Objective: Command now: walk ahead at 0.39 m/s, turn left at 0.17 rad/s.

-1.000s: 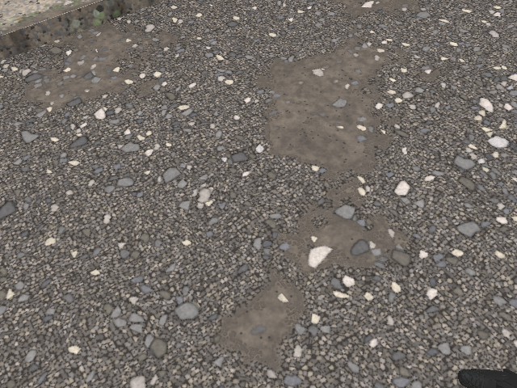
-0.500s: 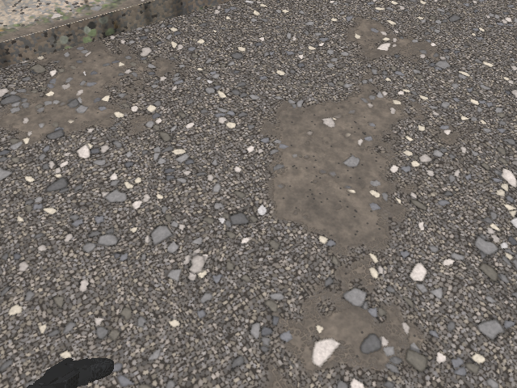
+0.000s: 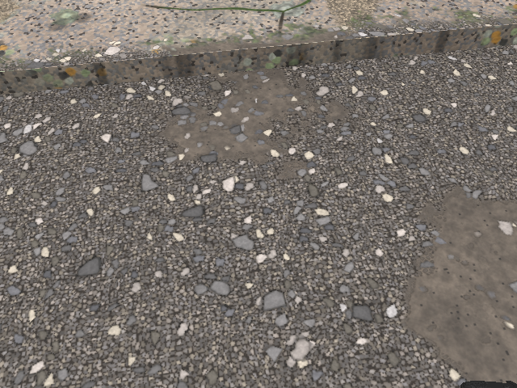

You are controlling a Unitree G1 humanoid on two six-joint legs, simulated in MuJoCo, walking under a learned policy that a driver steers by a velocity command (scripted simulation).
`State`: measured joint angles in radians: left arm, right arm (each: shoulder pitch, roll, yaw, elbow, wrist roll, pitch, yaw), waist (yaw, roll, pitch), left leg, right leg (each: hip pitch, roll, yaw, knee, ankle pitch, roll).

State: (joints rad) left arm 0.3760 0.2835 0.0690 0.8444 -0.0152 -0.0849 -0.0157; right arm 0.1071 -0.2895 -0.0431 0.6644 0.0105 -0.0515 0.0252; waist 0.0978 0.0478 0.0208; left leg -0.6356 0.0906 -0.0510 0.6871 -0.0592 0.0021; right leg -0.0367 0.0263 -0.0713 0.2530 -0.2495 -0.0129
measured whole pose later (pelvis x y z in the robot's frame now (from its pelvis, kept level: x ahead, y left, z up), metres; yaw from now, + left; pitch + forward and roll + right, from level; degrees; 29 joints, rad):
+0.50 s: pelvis +0.14 +0.03 -0.01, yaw -6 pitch +1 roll +2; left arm 0.20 0.29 0.06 0.80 -0.01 0.05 0.02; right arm 0.12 -0.27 -0.06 0.79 -0.01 0.00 -0.02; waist 0.00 -0.01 0.03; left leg -0.27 0.01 0.14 0.43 -0.17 0.03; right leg -0.42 -0.07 -0.02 0.77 -0.36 0.03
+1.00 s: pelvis +0.17 +0.01 +0.00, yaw -20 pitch +1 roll +1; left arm 0.16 0.29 0.05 0.72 0.00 0.03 0.03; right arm 0.11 -0.30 -0.08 0.83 0.01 0.00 -0.02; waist 0.01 0.01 0.02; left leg -0.34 0.00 -0.04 0.65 -0.33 -0.06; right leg -0.27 0.07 0.14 0.49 -0.24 -0.05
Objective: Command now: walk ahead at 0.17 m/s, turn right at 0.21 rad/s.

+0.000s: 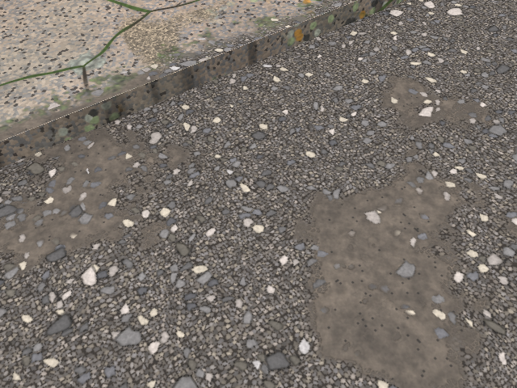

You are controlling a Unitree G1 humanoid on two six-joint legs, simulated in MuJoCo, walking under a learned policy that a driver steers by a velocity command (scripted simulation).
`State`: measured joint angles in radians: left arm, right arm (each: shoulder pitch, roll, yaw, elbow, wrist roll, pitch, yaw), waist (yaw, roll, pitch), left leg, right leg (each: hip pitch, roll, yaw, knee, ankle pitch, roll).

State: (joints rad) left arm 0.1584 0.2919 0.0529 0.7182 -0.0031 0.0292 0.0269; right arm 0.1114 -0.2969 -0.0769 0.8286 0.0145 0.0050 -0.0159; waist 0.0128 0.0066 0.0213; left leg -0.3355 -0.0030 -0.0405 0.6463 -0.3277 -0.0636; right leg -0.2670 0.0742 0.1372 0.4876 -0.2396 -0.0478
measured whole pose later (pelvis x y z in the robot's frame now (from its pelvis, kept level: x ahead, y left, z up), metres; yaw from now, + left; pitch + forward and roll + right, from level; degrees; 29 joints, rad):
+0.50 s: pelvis +0.17 -0.03 -0.02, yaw -1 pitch +2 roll +0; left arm 0.04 0.28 0.05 0.69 -0.02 -0.08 -0.03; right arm 0.42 -0.29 -0.06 0.93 0.02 -0.05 -0.01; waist -0.08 0.01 0.03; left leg -0.03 0.06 -0.04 0.56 -0.46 -0.02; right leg -0.44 0.00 -0.04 0.54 -0.13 -0.03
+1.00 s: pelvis +0.43 -0.01 -0.02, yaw +13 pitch +2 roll -2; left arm 0.35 0.28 0.07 0.89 -0.01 -0.05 0.02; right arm 0.06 -0.26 -0.05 0.69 0.03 -0.04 0.07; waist 0.06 0.02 0.05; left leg -0.54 0.01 0.07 0.59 -0.10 0.12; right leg 0.14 -0.02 -0.27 0.36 -0.47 0.03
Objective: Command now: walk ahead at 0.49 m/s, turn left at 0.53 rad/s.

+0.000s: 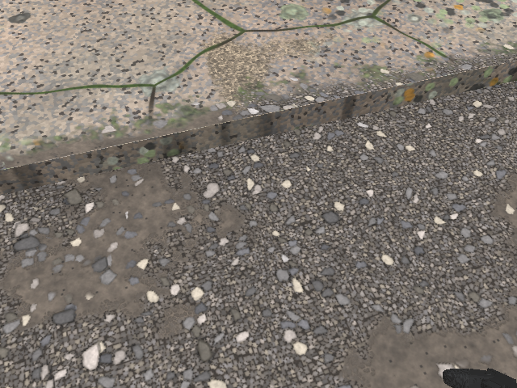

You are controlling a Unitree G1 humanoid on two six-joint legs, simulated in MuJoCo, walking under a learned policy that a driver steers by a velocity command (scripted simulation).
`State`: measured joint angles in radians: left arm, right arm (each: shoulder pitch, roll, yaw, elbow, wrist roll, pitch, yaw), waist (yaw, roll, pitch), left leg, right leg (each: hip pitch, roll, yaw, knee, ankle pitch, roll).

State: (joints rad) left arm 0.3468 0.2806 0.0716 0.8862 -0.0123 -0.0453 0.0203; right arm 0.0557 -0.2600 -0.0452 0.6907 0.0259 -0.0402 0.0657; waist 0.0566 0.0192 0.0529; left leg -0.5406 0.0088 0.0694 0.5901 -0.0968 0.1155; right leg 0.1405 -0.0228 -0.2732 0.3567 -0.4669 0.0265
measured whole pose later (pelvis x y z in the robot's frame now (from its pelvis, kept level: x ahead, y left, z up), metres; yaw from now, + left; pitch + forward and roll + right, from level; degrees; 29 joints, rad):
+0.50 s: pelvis +0.30 +0.00 +0.01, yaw +13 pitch +2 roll +1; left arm 0.06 0.28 0.03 0.70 0.01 -0.12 -0.03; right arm 0.37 -0.30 -0.07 0.77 0.01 -0.04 -0.01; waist -0.08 -0.03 0.01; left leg -0.02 -0.09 -0.15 0.44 -0.44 0.06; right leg -0.47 -0.01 0.01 0.47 -0.01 -0.03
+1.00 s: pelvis +0.45 +0.03 +0.02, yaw -1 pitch +2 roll +0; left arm 0.22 0.33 0.08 0.73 -0.02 0.03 0.03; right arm 0.12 -0.28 -0.05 0.67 -0.02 -0.03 -0.03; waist 0.04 -0.03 0.02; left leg -0.34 -0.03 -0.08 0.49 -0.16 -0.01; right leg -0.33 0.11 0.19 0.62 -0.36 -0.02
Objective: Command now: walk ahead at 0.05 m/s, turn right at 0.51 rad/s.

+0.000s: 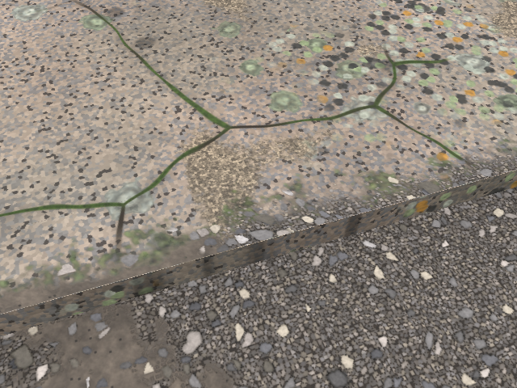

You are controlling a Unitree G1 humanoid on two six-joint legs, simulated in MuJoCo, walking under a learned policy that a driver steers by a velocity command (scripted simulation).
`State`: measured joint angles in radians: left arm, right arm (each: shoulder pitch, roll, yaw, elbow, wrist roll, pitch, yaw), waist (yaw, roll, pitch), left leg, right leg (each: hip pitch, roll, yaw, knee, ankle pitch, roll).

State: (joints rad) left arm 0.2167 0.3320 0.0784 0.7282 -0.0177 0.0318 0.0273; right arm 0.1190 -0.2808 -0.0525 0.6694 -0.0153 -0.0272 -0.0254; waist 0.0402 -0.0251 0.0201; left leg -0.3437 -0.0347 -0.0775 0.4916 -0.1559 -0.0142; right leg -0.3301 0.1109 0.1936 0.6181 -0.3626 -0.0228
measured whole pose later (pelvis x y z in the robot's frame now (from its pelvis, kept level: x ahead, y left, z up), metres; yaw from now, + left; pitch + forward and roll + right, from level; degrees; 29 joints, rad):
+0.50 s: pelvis +0.01 -0.03 +0.01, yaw -12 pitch +1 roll +1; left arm 0.15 0.25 0.03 0.68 0.02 0.02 0.00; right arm 0.19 -0.32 -0.07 0.77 -0.01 0.02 -0.03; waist -0.02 0.04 0.04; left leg -0.40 0.05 0.00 0.87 -0.50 -0.07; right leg -0.25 0.02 0.02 0.48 -0.24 -0.03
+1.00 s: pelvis +0.01 -0.02 +0.00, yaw -12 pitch -2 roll +0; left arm 0.17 0.25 0.04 0.90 0.01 0.02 0.02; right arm 0.19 -0.24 -0.02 0.90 -0.01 -0.01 -0.03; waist 0.00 -0.01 0.04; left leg -0.18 0.02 -0.01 0.50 -0.29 -0.02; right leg -0.21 0.02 0.03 0.49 -0.25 0.00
